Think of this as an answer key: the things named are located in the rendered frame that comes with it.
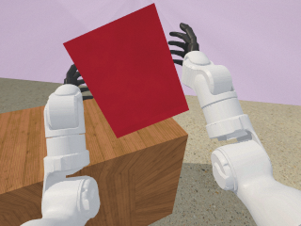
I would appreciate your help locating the robot left upper arm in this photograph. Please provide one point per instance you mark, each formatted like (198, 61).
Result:
(69, 201)

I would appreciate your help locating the left robot hand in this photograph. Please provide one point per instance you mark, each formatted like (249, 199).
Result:
(71, 79)

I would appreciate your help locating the right robot hand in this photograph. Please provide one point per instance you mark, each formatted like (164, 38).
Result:
(190, 42)

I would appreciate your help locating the carton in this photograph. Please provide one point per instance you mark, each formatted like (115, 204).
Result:
(129, 70)

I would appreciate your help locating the pedestal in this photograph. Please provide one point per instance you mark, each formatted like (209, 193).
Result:
(137, 175)

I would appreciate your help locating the robot left forearm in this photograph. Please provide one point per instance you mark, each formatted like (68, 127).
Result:
(64, 121)

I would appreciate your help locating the robot right upper arm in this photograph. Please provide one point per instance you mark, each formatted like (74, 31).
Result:
(244, 168)

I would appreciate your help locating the robot right forearm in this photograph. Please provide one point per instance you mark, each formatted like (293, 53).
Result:
(218, 99)

